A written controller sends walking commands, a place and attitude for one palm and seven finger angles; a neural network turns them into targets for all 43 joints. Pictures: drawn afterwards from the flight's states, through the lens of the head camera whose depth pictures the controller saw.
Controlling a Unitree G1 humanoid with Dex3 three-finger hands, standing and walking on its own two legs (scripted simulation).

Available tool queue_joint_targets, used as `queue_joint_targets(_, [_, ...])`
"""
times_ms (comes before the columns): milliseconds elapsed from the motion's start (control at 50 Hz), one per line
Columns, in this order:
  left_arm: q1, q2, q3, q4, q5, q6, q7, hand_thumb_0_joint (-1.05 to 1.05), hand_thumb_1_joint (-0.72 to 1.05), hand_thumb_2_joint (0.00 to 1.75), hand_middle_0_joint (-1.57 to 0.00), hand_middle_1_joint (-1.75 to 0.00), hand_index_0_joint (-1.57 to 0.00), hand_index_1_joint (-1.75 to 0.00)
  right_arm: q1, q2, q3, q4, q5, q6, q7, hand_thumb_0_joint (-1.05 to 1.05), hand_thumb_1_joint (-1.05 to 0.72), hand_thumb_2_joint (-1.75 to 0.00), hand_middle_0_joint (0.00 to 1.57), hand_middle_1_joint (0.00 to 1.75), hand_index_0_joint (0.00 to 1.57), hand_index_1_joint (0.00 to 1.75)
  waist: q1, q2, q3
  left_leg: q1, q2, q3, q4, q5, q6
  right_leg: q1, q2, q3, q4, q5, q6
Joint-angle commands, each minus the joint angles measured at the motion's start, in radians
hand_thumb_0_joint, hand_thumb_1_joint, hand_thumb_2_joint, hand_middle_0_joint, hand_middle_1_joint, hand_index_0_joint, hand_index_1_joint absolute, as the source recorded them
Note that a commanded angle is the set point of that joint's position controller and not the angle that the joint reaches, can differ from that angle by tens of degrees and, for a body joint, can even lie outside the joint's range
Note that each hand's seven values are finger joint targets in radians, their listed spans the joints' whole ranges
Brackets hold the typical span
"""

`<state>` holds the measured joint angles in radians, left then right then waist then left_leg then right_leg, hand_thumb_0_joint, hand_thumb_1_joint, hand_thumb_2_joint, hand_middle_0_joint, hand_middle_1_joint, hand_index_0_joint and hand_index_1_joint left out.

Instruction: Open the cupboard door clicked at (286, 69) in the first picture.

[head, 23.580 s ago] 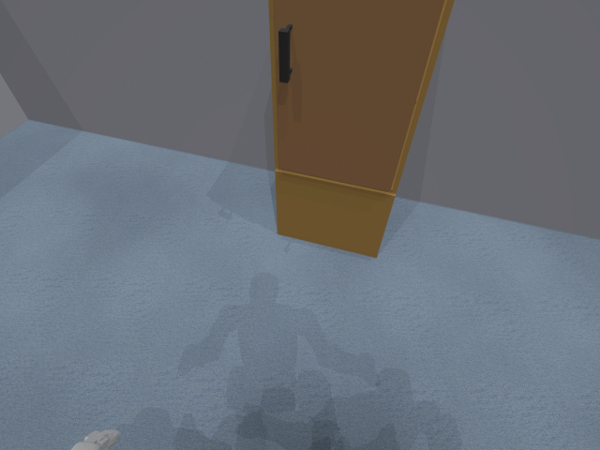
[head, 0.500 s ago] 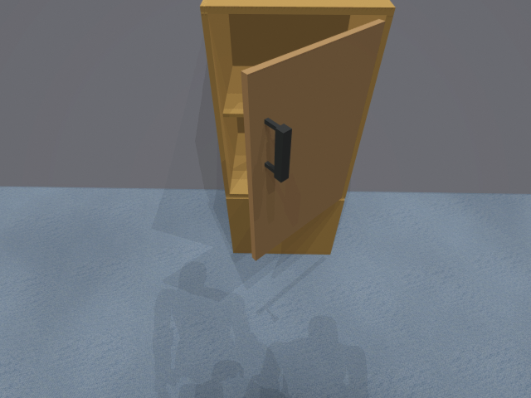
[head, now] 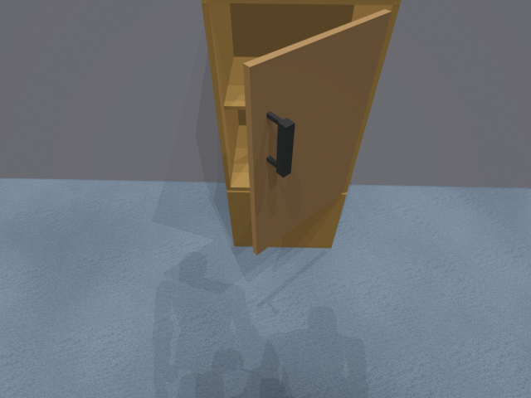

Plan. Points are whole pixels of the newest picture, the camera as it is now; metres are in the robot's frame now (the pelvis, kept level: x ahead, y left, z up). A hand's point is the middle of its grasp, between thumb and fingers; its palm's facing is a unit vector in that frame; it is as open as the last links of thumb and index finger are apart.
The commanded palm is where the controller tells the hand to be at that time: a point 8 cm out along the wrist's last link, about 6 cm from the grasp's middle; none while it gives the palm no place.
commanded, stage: look to check the result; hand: left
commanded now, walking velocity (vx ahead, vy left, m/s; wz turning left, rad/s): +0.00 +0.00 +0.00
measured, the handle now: (277, 144) +0.58 +0.01 +0.05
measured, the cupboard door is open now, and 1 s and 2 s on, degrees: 42 42 42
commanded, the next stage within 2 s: walk to a spot facing it in 0.24 s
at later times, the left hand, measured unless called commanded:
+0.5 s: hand out of the picture +0.00 +0.15 -0.18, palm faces +0.04 -0.99 -0.16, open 7.3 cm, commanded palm none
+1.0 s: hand out of the picture +0.11 +0.15 -0.16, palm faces -0.19 -0.93 -0.30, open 7.3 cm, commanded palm none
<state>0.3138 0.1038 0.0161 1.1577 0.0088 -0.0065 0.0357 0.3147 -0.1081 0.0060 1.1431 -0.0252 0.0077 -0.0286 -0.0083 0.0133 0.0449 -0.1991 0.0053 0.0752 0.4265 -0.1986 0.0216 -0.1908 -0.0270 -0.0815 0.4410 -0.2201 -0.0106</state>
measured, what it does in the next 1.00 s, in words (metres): lifts its left foot, turning right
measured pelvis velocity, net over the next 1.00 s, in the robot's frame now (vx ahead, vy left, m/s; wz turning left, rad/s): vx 0.01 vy -0.04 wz -0.30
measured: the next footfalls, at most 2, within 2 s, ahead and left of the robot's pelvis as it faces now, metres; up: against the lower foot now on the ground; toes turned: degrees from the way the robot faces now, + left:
left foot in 1.38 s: +0.14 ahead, +0.10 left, +0.00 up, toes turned -33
right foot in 1.74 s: -0.03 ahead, -0.12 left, +0.00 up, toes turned -49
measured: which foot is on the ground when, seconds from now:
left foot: down 0.00-0.82, up 0.84-1.00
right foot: down 0.00-1.00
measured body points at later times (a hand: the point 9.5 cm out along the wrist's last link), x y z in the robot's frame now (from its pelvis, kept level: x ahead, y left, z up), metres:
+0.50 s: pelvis +0.01 +0.00 +0.00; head +0.03 -0.01 +0.45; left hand +0.00 +0.21 -0.16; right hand -0.01 -0.21 -0.17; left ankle +0.02 +0.10 -0.74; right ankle +0.01 -0.11 -0.74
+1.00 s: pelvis +0.01 -0.04 +0.00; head +0.06 -0.08 +0.44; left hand +0.12 +0.20 -0.14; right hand +0.05 -0.31 -0.16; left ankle +0.01 +0.13 -0.66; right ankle +0.00 -0.10 -0.74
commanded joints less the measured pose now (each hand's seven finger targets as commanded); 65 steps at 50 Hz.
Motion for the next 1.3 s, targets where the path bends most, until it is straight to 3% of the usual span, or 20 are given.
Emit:
queue_joint_targets(0, [0.074, 0.089, 0.015, -0.015, 0.003, -0.008, 0.006, 0.00, 0.90, 0.90, -0.20, -0.30, -0.20, -0.30, 0.076, -0.076, -0.016, -0.013, 0.005, -0.007, -0.009, 0.00, -0.90, -0.90, 0.20, 0.30, 0.20, 0.30, 0.001, -0.004, 0.056, -0.024, 0.092, -0.103, -0.109, -0.037, 0.014, -0.045, -0.079, 0.093, -0.108, -0.011, -0.027])
queue_joint_targets(340, [0.059, 0.089, 0.012, -0.014, 0.000, -0.012, 0.005, 0.00, 0.90, 0.90, -0.20, -0.30, -0.20, -0.30, 0.057, -0.075, -0.012, -0.002, 0.003, -0.013, -0.012, 0.00, -0.90, -0.90, 0.20, 0.30, 0.20, 0.30, 0.001, -0.002, 0.039, 0.004, 0.091, -0.098, -0.104, 0.043, 0.010, -0.010, -0.086, 0.093, -0.114, 0.045, -0.026])
queue_joint_targets(400, [0.046, 0.107, 0.031, -0.028, 0.003, -0.001, 0.003, 0.00, 0.90, 0.90, -0.20, -0.30, -0.20, -0.30, 0.045, -0.093, -0.025, -0.009, 0.005, -0.002, -0.018, 0.00, -0.90, -0.90, 0.20, 0.30, 0.20, 0.30, 0.001, -0.001, 0.047, 0.024, 0.107, -0.072, -0.062, 0.045, 0.010, -0.059, -0.081, 0.117, -0.091, 0.067, -0.034])
queue_joint_targets(500, [0.005, 0.137, 0.065, -0.087, 0.013, 0.026, -0.012, 0.00, 0.90, 0.90, -0.20, -0.30, -0.20, -0.30, 0.006, -0.136, -0.060, -0.066, 0.003, 0.018, -0.024, 0.00, -0.90, -0.90, 0.20, 0.30, 0.20, 0.30, -0.001, -0.010, 0.055, -0.003, 0.141, -0.051, -0.022, -0.077, 0.017, -0.150, -0.066, 0.159, -0.038, 0.006, -0.045])
queue_joint_targets(580, [-0.026, 0.148, 0.080, -0.138, 0.017, 0.034, -0.024, 0.00, 0.90, 0.90, -0.20, -0.30, -0.20, -0.30, -0.014, -0.169, -0.078, -0.114, 0.000, 0.014, -0.026, 0.00, -0.90, -0.90, 0.20, 0.30, 0.20, 0.30, -0.003, 0.024, 0.014, -0.003, 0.189, -0.071, -0.034, -0.116, 0.031, -0.176, -0.033, 0.170, 0.044, 0.035, -0.042])
queue_joint_targets(620, [-0.034, 0.149, 0.085, -0.159, 0.018, 0.037, -0.029, 0.00, 0.90, 0.90, -0.20, -0.30, -0.20, -0.30, -0.026, -0.195, -0.088, -0.137, 0.000, 0.011, -0.027, 0.00, -0.90, -0.90, 0.20, 0.30, 0.20, 0.30, 0.003, 0.063, -0.015, 0.012, 0.239, -0.098, -0.054, -0.113, 0.052, -0.190, -0.004, 0.144, 0.123, 0.053, -0.032])
queue_joint_targets(640, [-0.037, 0.144, 0.087, -0.168, 0.019, 0.039, -0.032, 0.00, 0.90, 0.90, -0.20, -0.30, -0.20, -0.30, -0.036, -0.213, -0.094, -0.147, -0.002, 0.009, -0.027, 0.00, -0.90, -0.90, 0.20, 0.30, 0.20, 0.30, 0.007, 0.103, -0.021, 0.005, 0.278, -0.118, -0.076, -0.118, 0.070, -0.195, 0.012, 0.125, 0.188, 0.028, -0.026])
queue_joint_targets(680, [-0.042, 0.134, 0.087, -0.187, 0.021, 0.044, -0.040, 0.00, 0.90, 0.90, -0.20, -0.30, -0.20, -0.30, -0.059, -0.234, -0.101, -0.171, -0.007, 0.006, -0.024, 0.00, -0.90, -0.90, 0.20, 0.30, 0.20, 0.30, 0.013, 0.165, -0.031, 0.007, 0.356, -0.137, -0.105, -0.045, 0.116, -0.210, 0.027, 0.066, 0.339, -0.151, -0.008])
queue_joint_targets(720, [-0.060, 0.129, 0.089, -0.207, 0.021, 0.044, -0.045, 0.00, 0.90, 0.90, -0.20, -0.30, -0.20, -0.30, -0.076, -0.241, -0.099, -0.190, -0.013, 0.003, -0.022, 0.00, -0.90, -0.90, 0.20, 0.30, 0.20, 0.30, 0.018, 0.158, -0.009, -0.023, 0.378, -0.105, -0.083, 0.059, 0.131, -0.197, 0.006, 0.053, 0.365, -0.231, -0.003])
queue_joint_targets(760, [-0.002, 0.143, 0.092, -0.198, 0.019, 0.033, -0.047, 0.00, 0.90, 0.90, -0.20, -0.30, -0.20, -0.30, -0.115, -0.245, -0.097, -0.210, -0.011, 0.005, -0.020, 0.00, -0.90, -0.90, 0.20, 0.30, 0.20, 0.30, 0.058, 0.081, -0.023, -0.037, 0.317, -0.003, 0.077, 0.158, 0.072, -0.092, 0.002, 0.054, 0.169, -0.070, -0.008])
queue_joint_targets(780, [0.037, 0.198, 0.101, -0.189, 0.025, 0.023, -0.040, 0.00, 0.90, 0.90, -0.20, -0.30, -0.20, -0.30, -0.131, -0.226, -0.098, -0.228, 0.000, 0.011, -0.017, 0.00, -0.90, -0.90, 0.20, 0.30, 0.20, 0.30, 0.075, -0.101, -0.035, -0.105, 0.204, 0.080, 0.270, 0.041, 0.002, -0.021, -0.075, 0.216, -0.008, 0.190, -0.043])
queue_joint_targets(800, [0.050, 0.304, 0.120, -0.189, 0.031, 0.012, -0.025, 0.00, 0.90, 0.90, -0.20, -0.30, -0.20, -0.30, -0.138, -0.161, -0.089, -0.266, 0.012, 0.015, -0.008, 0.00, -0.90, -0.90, 0.20, 0.30, 0.20, 0.30, 0.075, -0.357, -0.049, -0.319, 0.057, 0.131, 0.499, -0.373, -0.061, 0.090, -0.306, 0.537, -0.109, 0.436, -0.137])
queue_joint_targets(820, [0.094, 0.295, 0.120, -0.179, 0.014, 0.013, -0.010, 0.00, 0.90, 0.90, -0.20, -0.30, -0.20, -0.30, -0.193, -0.194, -0.091, -0.265, 0.007, 0.032, -0.012, 0.00, -0.90, -0.90, 0.20, 0.30, 0.20, 0.30, 0.109, -0.333, -0.048, -0.353, 0.040, -0.026, 0.655, -0.424, -0.056, 0.087, -0.289, 0.594, -0.127, 0.496, -0.143])
queue_joint_targets(840, [0.045, 0.277, 0.117, -0.185, 0.013, 0.017, -0.003, 0.00, 0.90, 0.90, -0.20, -0.30, -0.20, -0.30, -0.209, -0.192, -0.095, -0.268, 0.011, 0.032, -0.011, 0.00, -0.90, -0.90, 0.20, 0.30, 0.20, 0.30, 0.076, -0.238, -0.015, -0.408, 0.050, -0.081, 0.725, -0.358, -0.057, 0.104, -0.266, 0.566, -0.097, 0.479, -0.171])
queue_joint_targets(860, [0.004, 0.267, 0.113, -0.207, 0.011, 0.016, -0.001, 0.00, 0.90, 0.90, -0.20, -0.30, -0.20, -0.30, -0.211, -0.187, -0.093, -0.268, 0.011, 0.030, -0.007, 0.00, -0.90, -0.90, 0.20, 0.30, 0.20, 0.30, 0.056, -0.151, -0.028, -0.415, 0.059, -0.104, 0.750, -0.298, -0.064, 0.120, -0.239, 0.524, -0.070, 0.453, -0.198])
queue_joint_targets(900, [-0.018, 0.255, 0.110, -0.227, 0.011, 0.010, 0.001, 0.00, 0.90, 0.90, -0.20, -0.30, -0.20, -0.30, -0.212, -0.177, -0.089, -0.270, 0.009, 0.028, -0.003, 0.00, -0.90, -0.90, 0.20, 0.30, 0.20, 0.30, 0.045, -0.074, -0.096, -0.387, 0.055, -0.107, 0.731, -0.237, -0.074, 0.155, -0.202, 0.476, -0.051, 0.455, -0.187])
queue_joint_targets(1000, [-0.003, 0.263, 0.110, -0.245, 0.013, 0.012, -0.005, 0.00, 0.90, 0.90, -0.20, -0.30, -0.20, -0.30, -0.242, -0.187, -0.091, -0.296, 0.010, 0.037, -0.007, 0.00, -0.90, -0.90, 0.20, 0.30, 0.20, 0.30, 0.047, -0.129, -0.092, -0.387, 0.032, -0.123, 0.681, -0.190, -0.085, 0.162, -0.155, 0.476, -0.074, 0.408, -0.144])
queue_joint_targets(1160, [0.024, 0.284, 0.117, -0.278, 0.018, 0.017, -0.014, 0.00, 0.90, 0.90, -0.20, -0.30, -0.20, -0.30, -0.315, -0.185, -0.084, -0.347, 0.017, 0.023, -0.009, 0.00, -0.90, -0.90, 0.20, 0.30, 0.20, 0.30, 0.069, -0.142, -0.089, -0.355, 0.002, -0.130, 0.536, -0.221, -0.080, 0.146, -0.139, 0.565, -0.059, 0.433, -0.187])
queue_joint_targets(1240, [-0.016, 0.305, 0.122, -0.303, 0.022, 0.024, -0.014, 0.00, 0.90, 0.90, -0.20, -0.30, -0.20, -0.30, -0.282, -0.178, -0.082, -0.358, 0.026, 0.011, -0.008, 0.00, -0.90, -0.90, 0.20, 0.30, 0.20, 0.30, 0.055, -0.145, -0.106, -0.237, -0.017, -0.126, 0.377, -0.238, -0.065, 0.064, -0.131, 0.603, -0.046, 0.385, -0.189])
queue_joint_targets(1280, [-0.061, 0.305, 0.120, -0.312, 0.018, 0.027, -0.017, 0.00, 0.90, 0.90, -0.20, -0.30, -0.20, -0.30, -0.206, -0.182, -0.081, -0.344, 0.029, 0.003, -0.012, 0.00, -0.90, -0.90, 0.20, 0.30, 0.20, 0.30, 0.016, -0.143, -0.108, -0.110, -0.029, -0.126, 0.211, -0.164, -0.056, -0.016, -0.097, 0.596, -0.020, 0.351, -0.154])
